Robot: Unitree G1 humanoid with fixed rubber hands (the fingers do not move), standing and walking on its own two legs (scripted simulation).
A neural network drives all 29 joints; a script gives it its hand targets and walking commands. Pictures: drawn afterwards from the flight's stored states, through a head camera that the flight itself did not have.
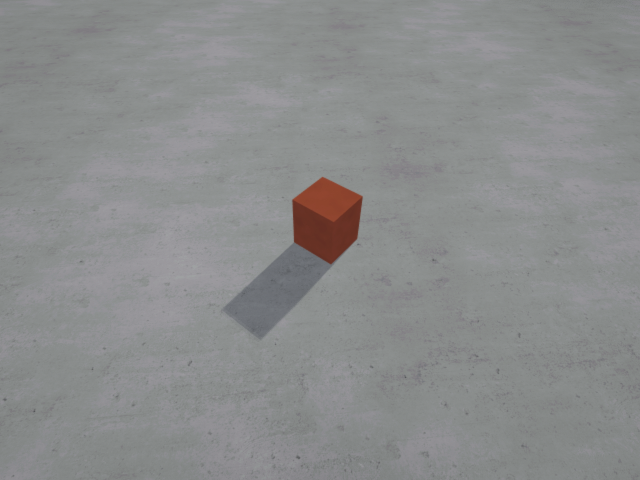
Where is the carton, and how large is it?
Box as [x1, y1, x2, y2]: [292, 177, 362, 263]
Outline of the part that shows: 322,177 292,200 294,241 329,263 331,263 356,239 362,196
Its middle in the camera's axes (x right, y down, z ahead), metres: +0.04 -0.10 +1.66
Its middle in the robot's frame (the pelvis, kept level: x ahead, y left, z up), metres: +1.27 -0.05 -0.66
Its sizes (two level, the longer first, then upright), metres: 0.210 0.200 0.250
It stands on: the floor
